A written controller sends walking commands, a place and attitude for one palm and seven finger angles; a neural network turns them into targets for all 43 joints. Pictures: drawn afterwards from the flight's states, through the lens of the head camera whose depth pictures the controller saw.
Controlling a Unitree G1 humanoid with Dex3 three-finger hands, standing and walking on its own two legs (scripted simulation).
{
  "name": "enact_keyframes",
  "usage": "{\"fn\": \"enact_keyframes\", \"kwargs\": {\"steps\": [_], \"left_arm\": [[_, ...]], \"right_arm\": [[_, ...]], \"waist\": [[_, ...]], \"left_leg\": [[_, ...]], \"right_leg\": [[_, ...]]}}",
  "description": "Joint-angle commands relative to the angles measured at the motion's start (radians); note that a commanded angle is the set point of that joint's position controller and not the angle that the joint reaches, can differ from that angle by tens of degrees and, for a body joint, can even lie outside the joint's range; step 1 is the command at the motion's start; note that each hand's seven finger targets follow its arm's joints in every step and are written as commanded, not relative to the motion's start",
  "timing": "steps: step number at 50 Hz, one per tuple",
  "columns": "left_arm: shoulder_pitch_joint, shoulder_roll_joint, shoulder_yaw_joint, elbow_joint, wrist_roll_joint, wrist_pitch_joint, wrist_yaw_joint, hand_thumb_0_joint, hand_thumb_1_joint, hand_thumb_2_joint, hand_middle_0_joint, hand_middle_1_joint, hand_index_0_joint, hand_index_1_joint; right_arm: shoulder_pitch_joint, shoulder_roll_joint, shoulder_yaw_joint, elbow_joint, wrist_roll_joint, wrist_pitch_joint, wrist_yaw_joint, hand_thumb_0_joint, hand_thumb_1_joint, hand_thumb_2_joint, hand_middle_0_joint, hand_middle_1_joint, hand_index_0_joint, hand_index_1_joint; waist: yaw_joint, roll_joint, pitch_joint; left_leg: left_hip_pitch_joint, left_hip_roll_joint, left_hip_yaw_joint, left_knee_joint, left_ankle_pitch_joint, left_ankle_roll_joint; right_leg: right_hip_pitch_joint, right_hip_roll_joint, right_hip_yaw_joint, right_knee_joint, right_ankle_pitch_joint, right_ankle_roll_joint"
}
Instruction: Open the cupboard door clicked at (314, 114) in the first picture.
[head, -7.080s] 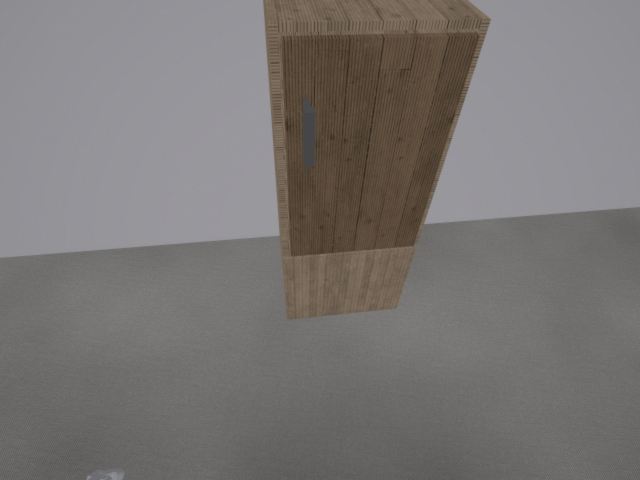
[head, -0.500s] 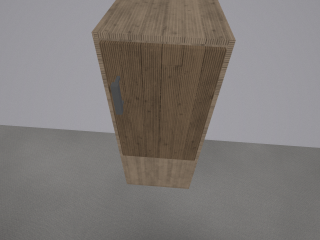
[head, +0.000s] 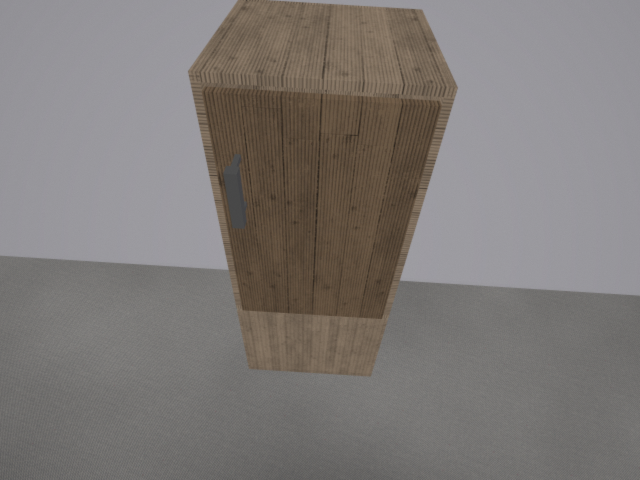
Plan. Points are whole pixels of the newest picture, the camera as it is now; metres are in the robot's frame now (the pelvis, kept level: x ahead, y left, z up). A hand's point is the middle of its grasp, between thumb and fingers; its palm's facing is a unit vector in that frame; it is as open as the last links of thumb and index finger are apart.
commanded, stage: come to a stop and stand still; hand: left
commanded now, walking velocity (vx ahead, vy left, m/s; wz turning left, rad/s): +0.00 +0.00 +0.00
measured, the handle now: (238, 191) +0.57 +0.18 +0.04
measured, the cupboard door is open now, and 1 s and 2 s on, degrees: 0 0 0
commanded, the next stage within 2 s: look again from close up in 0.04 s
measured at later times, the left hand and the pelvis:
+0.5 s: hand out of the picture +0.02 +0.18 -0.18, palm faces -0.01 -0.98 -0.21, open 7.4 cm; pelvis +0.01 -0.01 +0.00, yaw +0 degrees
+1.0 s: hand (182, 406) +0.21 +0.18 -0.01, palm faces +0.21 -0.98 -0.06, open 7.7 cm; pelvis +0.01 -0.01 -0.03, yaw +3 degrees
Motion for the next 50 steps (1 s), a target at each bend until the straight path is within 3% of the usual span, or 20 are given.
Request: {"fn": "enact_keyframes", "kwargs": {"steps": [1, 12, 25, 27, 37, 38, 39, 40, 41, 42, 43, 44, 45, 46, 47, 48, 49, 50], "left_arm": [[0.003, 0.137, 0.027, -0.042, -0.003, -0.026, 0.007, 0.000, 0.900, 0.900, -0.200, -0.300, -0.200, -0.300], [0.030, 0.101, 0.011, 0.020, -0.006, -0.032, 0.014, 0.000, 0.900, 0.900, -0.200, -0.300, -0.200, -0.300], [0.081, 0.023, 0.000, 0.049, -0.005, -0.026, 0.024, 0.000, 0.900, 0.900, -0.200, -0.300, -0.200, -0.300], [0.090, 0.016, 0.001, 0.052, -0.004, -0.028, 0.026, 0.000, 0.900, 0.900, -0.200, -0.300, -0.200, -0.300], [0.120, -0.031, -0.001, 0.064, -0.007, -0.026, 0.032, 0.000, 0.900, 0.900, -0.200, -0.300, -0.200, -0.300], [0.157, -0.022, -0.010, 0.094, 0.007, -0.039, 0.060, 0.000, 0.900, 0.900, -0.200, -0.300, -0.200, -0.300], [-0.564, 0.229, 0.165, -1.483, -0.207, -0.250, 0.058, 0.000, 0.877, 0.890, -0.202, -0.315, -0.202, -0.315], [-0.136, 0.171, 0.141, -1.274, -0.142, -0.205, 0.099, 0.000, 0.853, 0.880, -0.203, -0.330, -0.203, -0.330], [0.151, -0.064, 0.002, -1.103, -0.161, -0.080, 0.124, 0.000, 0.830, 0.870, -0.205, -0.345, -0.205, -0.345], [0.166, -0.178, -0.061, -1.067, -0.204, -0.070, 0.110, 0.000, 0.807, 0.860, -0.207, -0.360, -0.207, -0.360], [0.108, -0.121, -0.017, -1.115, -0.215, -0.123, 0.093, 0.000, 0.783, 0.850, -0.208, -0.375, -0.208, -0.375], [0.112, -0.069, 0.031, -1.066, -0.205, -0.175, 0.075, 0.000, 0.760, 0.840, -0.210, -0.390, -0.210, -0.390], [0.146, -0.063, 0.067, -0.970, -0.210, -0.236, 0.044, 0.000, 0.737, 0.830, -0.212, -0.405, -0.212, -0.405], [0.231, -0.075, 0.083, -0.878, -0.216, -0.305, -0.008, 0.000, 0.713, 0.820, -0.213, -0.420, -0.213, -0.420], [0.290, -0.127, 0.064, -0.820, -0.230, -0.381, -0.068, 0.000, 0.690, 0.810, -0.215, -0.435, -0.215, -0.435], [0.352, -0.138, 0.079, -0.794, -0.248, -0.460, -0.137, 0.000, 0.667, 0.800, -0.217, -0.450, -0.217, -0.450], [0.384, -0.116, 0.103, -0.796, -0.266, -0.535, -0.210, 0.000, 0.643, 0.790, -0.218, -0.465, -0.218, -0.465], [0.402, -0.074, 0.140, -0.808, -0.277, -0.600, -0.282, 0.000, 0.620, 0.780, -0.220, -0.480, -0.220, -0.480]], "right_arm": [[-0.042, -0.159, -0.035, -0.049, -0.002, -0.029, -0.009, 0.000, -0.900, -0.900, 0.200, 0.300, 0.200, 0.300], [-0.036, -0.120, -0.023, 0.010, 0.004, -0.027, -0.012, 0.000, -0.900, -0.900, 0.200, 0.300, 0.200, 0.300], [-0.011, -0.044, -0.012, 0.046, 0.006, -0.020, -0.016, 0.000, -0.900, -0.900, 0.200, 0.300, 0.200, 0.300], [-0.004, -0.033, -0.012, 0.048, 0.007, -0.021, -0.017, 0.000, -0.900, -0.900, 0.200, 0.300, 0.200, 0.300], [0.033, 0.013, -0.007, 0.069, 0.009, -0.022, -0.022, 0.000, -0.900, -0.900, 0.200, 0.300, 0.200, 0.300], [-0.010, -0.007, 0.008, -0.004, 0.007, -0.037, -0.022, 0.000, -0.900, -0.900, 0.200, 0.300, 0.200, 0.300], [0.013, -0.151, -0.006, -0.387, 0.064, -0.168, -0.065, 0.000, -0.900, -0.900, 0.200, 0.300, 0.200, 0.300], [-0.058, -0.093, 0.023, -0.341, 0.068, -0.271, -0.096, 0.000, -0.900, -0.900, 0.200, 0.300, 0.200, 0.300], [-0.059, -0.036, 0.010, -0.340, 0.075, -0.310, -0.084, 0.000, -0.900, -0.900, 0.200, 0.300, 0.200, 0.300], [-0.025, -0.049, 0.013, -0.322, 0.080, -0.325, -0.084, 0.000, -0.900, -0.900, 0.200, 0.300, 0.200, 0.300], [-0.048, -0.084, -0.004, -0.369, 0.072, -0.347, -0.081, 0.000, -0.900, -0.900, 0.200, 0.300, 0.200, 0.300], [-0.045, -0.108, -0.012, -0.386, 0.052, -0.358, -0.073, 0.000, -0.900, -0.900, 0.200, 0.300, 0.200, 0.300], [-0.042, -0.109, -0.021, -0.402, 0.037, -0.358, -0.065, 0.000, -0.900, -0.900, 0.200, 0.300, 0.200, 0.300], [-0.046, -0.111, -0.036, -0.434, 0.038, -0.360, -0.049, 0.000, -0.900, -0.900, 0.200, 0.300, 0.200, 0.300], [-0.059, -0.103, -0.045, -0.463, 0.031, -0.359, -0.038, 0.000, -0.900, -0.900, 0.200, 0.300, 0.200, 0.300], [-0.074, -0.097, -0.057, -0.494, 0.028, -0.361, -0.026, 0.000, -0.900, -0.900, 0.200, 0.300, 0.200, 0.300], [-0.088, -0.099, -0.066, -0.526, 0.025, -0.359, -0.012, 0.000, -0.900, -0.900, 0.200, 0.300, 0.200, 0.300], [-0.109, -0.103, -0.075, -0.560, 0.027, -0.358, 0.000, 0.000, -0.900, -0.900, 0.200, 0.300, 0.200, 0.300]], "waist": [[0.016, 0.021, 0.027], [0.007, 0.005, 0.033], [0.010, 0.021, 0.050], [0.012, 0.001, 0.047], [0.013, 0.016, 0.054], [0.031, 0.032, 0.083], [-0.094, 0.198, -0.426], [0.020, 0.290, -0.390], [-0.007, 0.250, -0.187], [-0.024, 0.178, -0.027], [-0.030, 0.155, 0.038], [-0.045, 0.078, 0.027], [-0.049, -0.052, 0.045], [-0.022, -0.139, 0.031], [-0.001, -0.257, -0.013], [0.026, -0.298, -0.041], [0.045, -0.276, -0.082], [0.055, -0.198, -0.112]], "left_leg": [[-0.056, 0.166, -0.214, -0.190, -0.241, -0.032], [-0.005, 0.156, -0.184, -0.165, -0.127, -0.041], [-0.013, 0.157, -0.179, -0.176, -0.134, -0.052], [-0.011, 0.154, -0.170, -0.163, -0.098, -0.051], [-0.006, 0.152, -0.163, -0.157, -0.063, -0.053], [-0.036, 0.163, -0.116, 0.005, 0.047, -0.070], [0.274, 0.050, -0.156, -0.066, 0.019, -0.102], [0.242, 0.116, -0.194, -0.121, -0.069, -0.122], [0.064, 0.119, -0.239, -0.179, -0.236, -0.159], [-0.043, 0.096, -0.227, -0.157, -0.307, -0.129], [-0.103, 0.077, -0.227, -0.079, -0.317, -0.104], [-0.159, 0.064, -0.219, -0.001, -0.321, -0.092], [-0.228, 0.057, -0.220, 0.073, -0.328, -0.088], [-0.285, 0.045, -0.200, 0.140, -0.321, -0.089], [-0.353, 0.045, -0.177, 0.215, -0.311, -0.088], [-0.418, 0.037, -0.150, 0.294, -0.289, -0.087], [-0.473, 0.025, -0.129, 0.359, -0.267, -0.088], [-0.506, 0.017, -0.112, 0.415, -0.248, -0.090]], "right_leg": [[-0.003, -0.068, 0.083, -0.087, -0.084, -0.049], [-0.010, -0.084, 0.097, -0.121, -0.035, -0.045], [-0.007, -0.076, 0.084, -0.114, -0.021, -0.032], [0.000, -0.080, 0.083, -0.113, 0.003, -0.032], [0.006, -0.077, 0.078, -0.105, 0.023, -0.029], [-0.043, -0.087, 0.074, -0.058, 0.055, -0.044], [0.010, 0.037, -0.032, 0.033, 0.058, -0.045], [-0.065, 0.042, -0.035, 0.146, -0.103, -0.067], [-0.198, 0.056, -0.063, 0.206, -0.198, -0.057], [-0.231, 0.053, -0.059, 0.209, -0.164, -0.054], [-0.252, 0.051, -0.061, 0.154, -0.166, -0.052], [-0.285, 0.050, -0.063, 0.127, -0.192, -0.051], [-0.352, 0.054, -0.069, 0.145, -0.245, -0.049], [-0.388, 0.056, -0.070, 0.180, -0.294, -0.052], [-0.447, 0.057, -0.072, 0.242, -0.348, -0.053], [-0.494, 0.059, -0.061, 0.295, -0.379, -0.054], [-0.510, 0.055, -0.040, 0.337, -0.386, -0.059], [-0.521, 0.051, -0.019, 0.376, -0.375, -0.067]]}}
